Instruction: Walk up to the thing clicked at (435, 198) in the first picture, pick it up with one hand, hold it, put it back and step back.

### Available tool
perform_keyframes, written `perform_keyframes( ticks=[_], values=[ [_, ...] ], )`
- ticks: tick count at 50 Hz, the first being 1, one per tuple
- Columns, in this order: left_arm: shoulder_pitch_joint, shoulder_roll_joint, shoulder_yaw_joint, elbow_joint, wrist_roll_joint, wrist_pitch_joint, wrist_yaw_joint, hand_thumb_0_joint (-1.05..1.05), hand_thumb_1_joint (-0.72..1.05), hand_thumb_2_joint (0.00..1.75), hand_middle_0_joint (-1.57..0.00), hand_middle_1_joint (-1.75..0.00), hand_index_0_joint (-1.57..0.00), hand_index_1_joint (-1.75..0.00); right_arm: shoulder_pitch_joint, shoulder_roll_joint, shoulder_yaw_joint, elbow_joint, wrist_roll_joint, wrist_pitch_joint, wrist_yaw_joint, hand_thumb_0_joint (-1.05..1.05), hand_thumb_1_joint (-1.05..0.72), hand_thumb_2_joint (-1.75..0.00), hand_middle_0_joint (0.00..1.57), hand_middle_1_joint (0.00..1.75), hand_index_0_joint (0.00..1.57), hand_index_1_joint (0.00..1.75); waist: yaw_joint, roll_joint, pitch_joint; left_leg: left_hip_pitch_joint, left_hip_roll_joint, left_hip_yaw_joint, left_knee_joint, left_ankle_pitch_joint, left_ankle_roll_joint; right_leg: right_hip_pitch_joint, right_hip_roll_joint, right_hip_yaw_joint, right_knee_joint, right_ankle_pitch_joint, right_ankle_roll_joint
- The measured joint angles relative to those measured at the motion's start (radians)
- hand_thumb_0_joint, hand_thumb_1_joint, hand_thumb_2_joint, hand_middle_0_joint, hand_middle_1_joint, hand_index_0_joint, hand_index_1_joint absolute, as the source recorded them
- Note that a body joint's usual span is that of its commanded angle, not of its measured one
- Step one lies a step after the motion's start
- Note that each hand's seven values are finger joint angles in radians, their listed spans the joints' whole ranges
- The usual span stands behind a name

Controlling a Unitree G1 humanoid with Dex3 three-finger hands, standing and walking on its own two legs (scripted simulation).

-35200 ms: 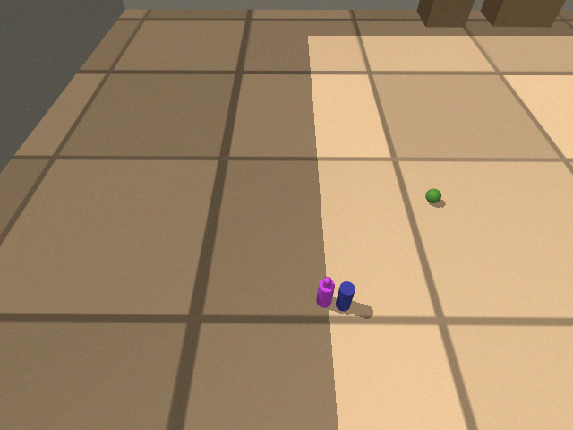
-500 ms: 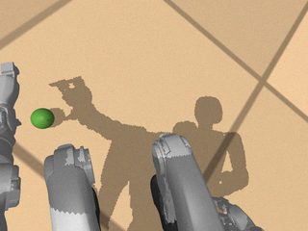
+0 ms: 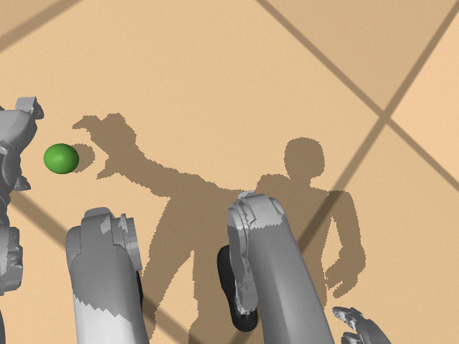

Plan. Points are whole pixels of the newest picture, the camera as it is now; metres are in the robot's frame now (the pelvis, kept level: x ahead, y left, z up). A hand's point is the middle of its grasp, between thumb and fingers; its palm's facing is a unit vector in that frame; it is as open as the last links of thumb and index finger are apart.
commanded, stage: home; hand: left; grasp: from above
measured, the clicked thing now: (61, 158) +0.47 +0.28 -0.31
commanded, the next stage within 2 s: none
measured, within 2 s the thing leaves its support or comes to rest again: neither
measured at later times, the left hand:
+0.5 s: hand out of the picture +0.40 +0.29 -0.06, palm faces -0.31 -0.49 -0.81, open 9.6 cm
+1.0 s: hand out of the picture +0.26 +0.24 +0.16, palm faces +0.11 -0.94 -0.32, open 7.4 cm
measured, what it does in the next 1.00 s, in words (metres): rises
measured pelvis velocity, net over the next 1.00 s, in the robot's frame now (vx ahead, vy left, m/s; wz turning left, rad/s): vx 0.04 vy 0.00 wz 0.14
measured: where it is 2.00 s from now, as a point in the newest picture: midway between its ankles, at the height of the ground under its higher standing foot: (188, 312)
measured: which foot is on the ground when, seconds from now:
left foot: down 0.00-1.00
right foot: down 0.00-1.00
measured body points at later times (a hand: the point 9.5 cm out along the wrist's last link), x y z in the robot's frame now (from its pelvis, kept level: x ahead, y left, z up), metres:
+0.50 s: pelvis +0.02 +0.00 +0.07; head +0.21 +0.05 +0.47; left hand +0.41 +0.32 -0.02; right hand +0.13 -0.24 -0.06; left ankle +0.10 +0.14 -0.31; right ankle +0.11 -0.12 -0.31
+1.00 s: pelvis +0.04 +0.00 +0.25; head +0.15 +0.05 +0.69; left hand +0.25 +0.29 +0.18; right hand +0.28 -0.20 +0.17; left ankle +0.10 +0.14 -0.31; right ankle +0.11 -0.12 -0.31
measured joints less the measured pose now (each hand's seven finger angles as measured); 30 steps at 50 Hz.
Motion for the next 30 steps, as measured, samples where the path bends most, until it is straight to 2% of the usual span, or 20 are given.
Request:
perform_keyframes(
  ticks=[3,6,9,12,15,17,19,25,27,30],
  values=[
    [-0.003,0.02,0.025,0.025,0.027,-0.021,0.045,0.0,-0.49,0.98,-0.09,-0.99,-0.1,-0.98,-0.002,0.011,0.01,0.009,-0.016,-0.007,0.001,0.0,-0.9,-0.89,0.2,0.3,0.2,0.3,-0.01,-0.008,0.023,-0.029,-0.006,-0.005,0.034,0.004,0.001,-0.023,-0.001,-0.003,0.032,-0.001,0.003],
    [0.008,0.026,0.054,0.006,0.032,-0.028,0.09,0.0,-0.44,0.96,-0.14,-0.93,-0.13,-0.93,-0.002,0.029,0.012,0.015,-0.029,-0.018,0.004,0.0,-0.89,-0.89,0.2,0.3,0.2,0.3,-0.013,-0.01,0.037,-0.056,-0.011,-0.009,0.062,0.006,0.002,-0.043,-0.001,-0.004,0.058,-0.004,0.006],
    [0.04,0.004,0.077,-0.059,0.007,-0.011,0.122,0.0,-0.38,0.94,-0.18,-0.86,-0.17,-0.87,0.004,0.053,0.004,0.022,-0.034,-0.029,0.012,0.0,-0.89,-0.89,0.2,0.3,0.21,0.3,-0.007,-0.001,0.028,-0.076,-0.014,-0.008,0.076,0.002,0.003,-0.061,-0.002,-0.002,0.072,-0.011,0.007],
    [0.076,-0.038,0.091,-0.133,-0.043,0.026,0.135,0.0,-0.29,0.93,-0.21,-0.79,-0.2,-0.8,0.011,0.079,-0.012,0.028,-0.025,-0.035,0.02,0.0,-0.89,-0.89,0.2,0.3,0.21,0.3,0.007,0.015,-0.008,-0.078,-0.012,-0.001,0.068,-0.01,0.004,-0.065,-0.004,0.003,0.067,-0.023,0.008],
    [0.101,-0.085,0.089,-0.183,-0.128,0.08,0.119,0.0,-0.18,0.94,-0.24,-0.73,-0.22,-0.75,0.01,0.099,-0.031,0.029,-0.008,-0.04,0.027,0.0,-0.89,-0.89,0.2,0.3,0.21,0.3,0.027,0.038,-0.048,-0.053,-0.007,0.008,0.036,-0.026,0.004,-0.045,-0.006,0.009,0.039,-0.036,0.009],
    [0.123,-0.117,0.084,-0.221,-0.206,0.121,0.087,0.0,-0.09,0.95,-0.24,-0.7,-0.22,-0.71,0.008,0.107,-0.047,0.028,0.008,-0.04,0.029,0.0,-0.89,-0.89,0.2,0.3,0.21,0.3,0.044,0.055,-0.073,-0.022,-0.003,0.015,0.003,-0.036,0.003,-0.018,-0.008,0.013,0.008,-0.043,0.008],
    [0.164,-0.15,0.076,-0.28,-0.29,0.163,0.04,0.0,0.01,0.97,-0.25,-0.67,-0.23,-0.68,0.004,0.107,-0.061,0.023,0.029,-0.037,0.03,0.0,-0.89,-0.89,0.2,0.3,0.21,0.3,0.061,0.073,-0.095,0.02,0.001,0.023,-0.039,-0.045,0.004,0.019,-0.01,0.018,-0.032,-0.049,0.007],
    [0.378,-0.233,0.031,-0.554,-0.546,0.262,-0.148,0.0,0.33,1.0,-0.26,-0.58,-0.24,-0.59,-0.003,0.076,-0.088,-0.009,0.09,-0.012,0.011,0.0,-0.89,-0.89,0.21,0.3,0.21,0.3,0.118,0.1,-0.153,0.185,0.019,0.054,-0.196,-0.057,0.008,0.164,-0.01,0.037,-0.18,-0.048,-0.002],
    [0.457,-0.255,0.023,-0.654,-0.62,0.279,-0.197,0.0,0.45,1.01,-0.25,-0.55,-0.24,-0.56,-0.008,0.063,-0.097,-0.024,0.104,-0.008,-0.003,0.0,-0.89,-0.89,0.21,0.3,0.21,0.3,0.135,0.096,-0.162,0.242,0.022,0.061,-0.246,-0.054,0.008,0.218,-0.011,0.04,-0.229,-0.043,-0.006],
    [0.564,-0.287,0.019,-0.785,-0.716,0.291,-0.236,0.0,0.61,1.01,-0.25,-0.49,-0.24,-0.5,-0.02,0.048,-0.112,-0.045,0.12,-0.01,-0.026,0.0,-0.9,-0.89,0.2,0.3,0.21,0.3,0.154,0.083,-0.166,0.326,0.023,0.066,-0.318,-0.044,0.007,0.299,-0.014,0.04,-0.3,-0.031,-0.011]
  ],
)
